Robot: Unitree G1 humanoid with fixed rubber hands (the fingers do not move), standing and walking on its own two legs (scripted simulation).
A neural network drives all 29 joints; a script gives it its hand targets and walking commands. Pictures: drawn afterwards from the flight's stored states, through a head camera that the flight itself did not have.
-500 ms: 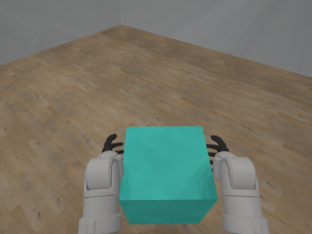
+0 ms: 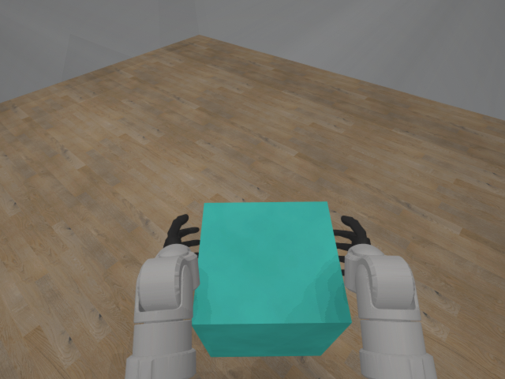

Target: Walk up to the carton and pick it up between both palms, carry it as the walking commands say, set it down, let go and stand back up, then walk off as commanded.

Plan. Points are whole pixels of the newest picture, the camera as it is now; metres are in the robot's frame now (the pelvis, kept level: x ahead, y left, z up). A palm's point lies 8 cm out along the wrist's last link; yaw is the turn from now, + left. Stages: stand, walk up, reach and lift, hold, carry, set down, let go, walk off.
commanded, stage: carry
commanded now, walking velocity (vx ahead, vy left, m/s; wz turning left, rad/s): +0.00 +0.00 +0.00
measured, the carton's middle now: (265, 283) +0.30 +0.00 -0.01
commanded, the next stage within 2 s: none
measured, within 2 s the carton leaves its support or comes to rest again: neither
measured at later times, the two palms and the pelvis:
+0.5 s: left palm (179, 249) +0.31 +0.13 +0.08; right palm (359, 249) +0.30 -0.15 +0.08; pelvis +0.02 +0.00 +0.01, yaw +1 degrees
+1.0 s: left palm (183, 230) +0.35 +0.13 +0.09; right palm (355, 229) +0.34 -0.15 +0.08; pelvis +0.06 -0.01 +0.01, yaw +0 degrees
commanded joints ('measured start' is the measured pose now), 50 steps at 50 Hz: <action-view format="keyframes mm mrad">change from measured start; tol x32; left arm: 1 -535 -1020 -540 -55 -407 -54 -428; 50 -423 -938 -586 -130 -380 -135 -400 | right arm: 1 -638 988 574 -94 402 -89 387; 50 -546 902 610 -208 397 -187 364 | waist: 1 5 63 -374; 50 2 23 -391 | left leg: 1 10 130 -180 -344 -403 -20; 5 185 6 -7 135 -196 -28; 12 0 206 -313 -424 -496 24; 19 219 15 -45 -42 -154 -4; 50 216 138 -154 -172 105 3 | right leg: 1 295 8 58 -86 -158 -16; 5 28 -249 309 -456 -464 -75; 12 226 -3 30 6 -129 7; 19 123 -161 231 -369 -306 -27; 50 288 -100 124 -194 150 -14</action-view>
